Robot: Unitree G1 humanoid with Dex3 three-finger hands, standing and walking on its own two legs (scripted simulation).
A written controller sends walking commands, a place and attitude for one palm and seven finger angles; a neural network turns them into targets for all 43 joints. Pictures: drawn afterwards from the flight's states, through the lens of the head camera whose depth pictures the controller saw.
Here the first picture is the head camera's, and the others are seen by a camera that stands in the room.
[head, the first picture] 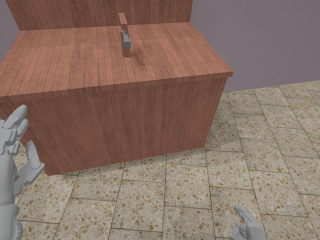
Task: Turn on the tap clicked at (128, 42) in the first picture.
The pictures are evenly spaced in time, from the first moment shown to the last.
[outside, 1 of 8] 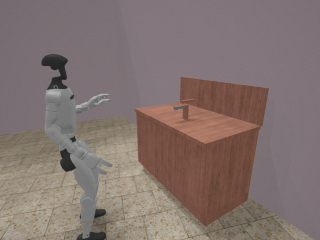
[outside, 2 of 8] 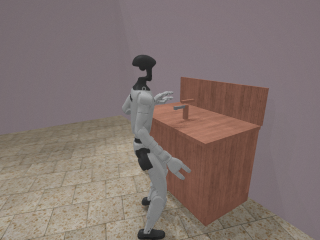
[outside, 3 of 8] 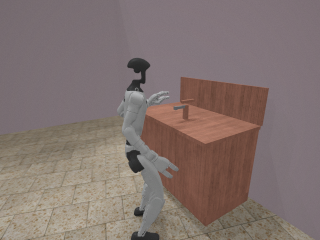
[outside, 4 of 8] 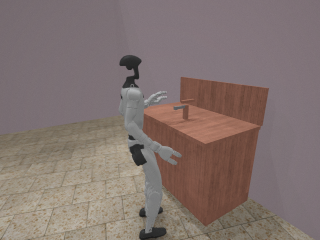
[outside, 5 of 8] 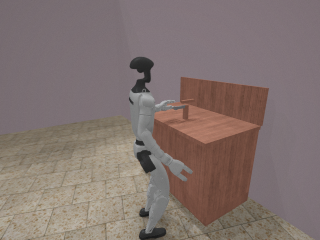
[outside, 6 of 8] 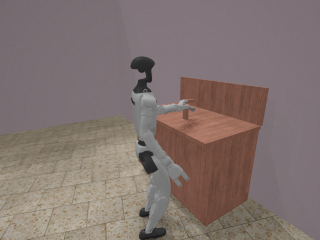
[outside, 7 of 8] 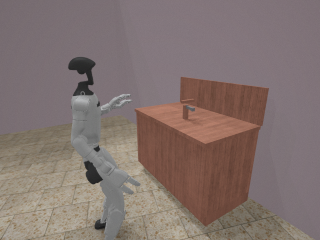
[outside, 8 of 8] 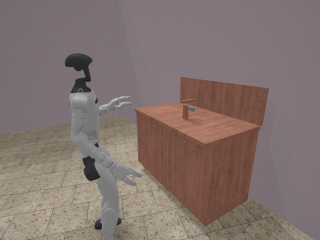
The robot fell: no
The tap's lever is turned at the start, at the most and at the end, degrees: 0 80 80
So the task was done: yes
